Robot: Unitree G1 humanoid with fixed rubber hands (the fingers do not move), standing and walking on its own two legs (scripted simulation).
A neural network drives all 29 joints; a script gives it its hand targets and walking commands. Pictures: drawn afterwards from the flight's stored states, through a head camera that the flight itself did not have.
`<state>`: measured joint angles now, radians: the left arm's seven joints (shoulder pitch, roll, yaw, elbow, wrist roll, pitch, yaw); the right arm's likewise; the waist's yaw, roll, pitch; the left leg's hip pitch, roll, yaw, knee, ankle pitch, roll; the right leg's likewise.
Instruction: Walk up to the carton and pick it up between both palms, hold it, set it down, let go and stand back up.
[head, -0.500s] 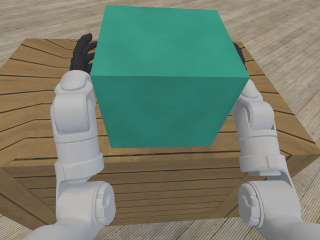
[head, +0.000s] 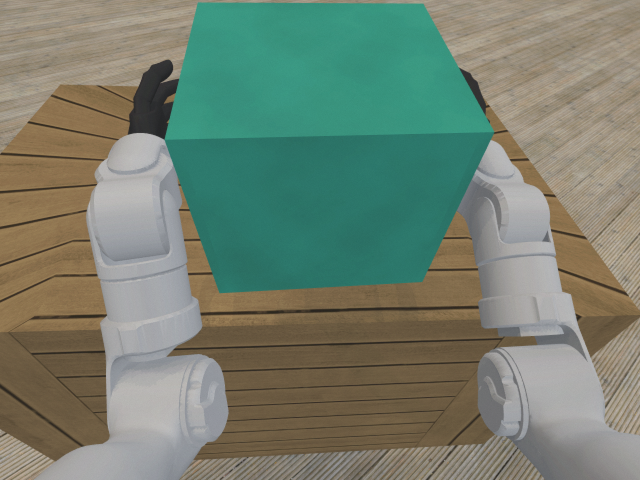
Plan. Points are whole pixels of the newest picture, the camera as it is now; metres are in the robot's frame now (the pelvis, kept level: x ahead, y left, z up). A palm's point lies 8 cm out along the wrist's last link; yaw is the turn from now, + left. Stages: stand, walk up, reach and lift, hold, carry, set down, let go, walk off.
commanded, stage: hold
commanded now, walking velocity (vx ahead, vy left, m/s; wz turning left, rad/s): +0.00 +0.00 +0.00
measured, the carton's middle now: (318, 152) +0.39 -0.02 +0.24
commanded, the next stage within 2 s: none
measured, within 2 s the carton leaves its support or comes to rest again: neither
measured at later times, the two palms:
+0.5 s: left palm (149, 140) +0.38 +0.15 +0.26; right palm (467, 135) +0.38 -0.18 +0.26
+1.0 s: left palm (137, 142) +0.37 +0.16 +0.27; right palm (460, 127) +0.38 -0.17 +0.27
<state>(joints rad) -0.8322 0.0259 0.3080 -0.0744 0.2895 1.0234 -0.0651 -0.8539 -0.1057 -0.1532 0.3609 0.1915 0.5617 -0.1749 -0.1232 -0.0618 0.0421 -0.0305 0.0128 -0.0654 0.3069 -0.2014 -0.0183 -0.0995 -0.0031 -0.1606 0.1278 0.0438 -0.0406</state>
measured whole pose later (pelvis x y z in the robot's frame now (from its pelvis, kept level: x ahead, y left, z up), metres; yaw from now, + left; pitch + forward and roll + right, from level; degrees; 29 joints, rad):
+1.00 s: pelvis +0.00 -0.01 +0.00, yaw +0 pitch -4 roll -1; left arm -0.82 0.04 0.33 -0.11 0.28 1.07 -0.09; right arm -0.88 -0.13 -0.11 0.34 0.27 0.64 -0.23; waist -0.11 -0.05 0.00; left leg -0.03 0.02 -0.07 0.30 -0.21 -0.03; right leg -0.10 0.01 -0.17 0.14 0.03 -0.05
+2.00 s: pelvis +0.01 +0.00 +0.00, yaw +0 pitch -5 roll -1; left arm -0.79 0.03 0.32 -0.20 0.29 1.12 -0.10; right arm -0.86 -0.15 -0.07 0.28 0.32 0.68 -0.26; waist -0.10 -0.05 0.01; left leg 0.00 0.03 -0.07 0.30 -0.21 -0.02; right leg -0.07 0.01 -0.16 0.13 0.02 -0.04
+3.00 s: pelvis +0.01 -0.01 +0.00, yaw +1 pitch -8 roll -1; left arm -0.81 0.01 0.33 -0.06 0.32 0.81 -0.17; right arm -0.81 -0.06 -0.20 0.37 0.05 0.37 -0.12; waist -0.08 -0.05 0.13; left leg 0.08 0.02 -0.09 0.27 -0.21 -0.03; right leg -0.02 0.00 -0.18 0.16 -0.01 -0.04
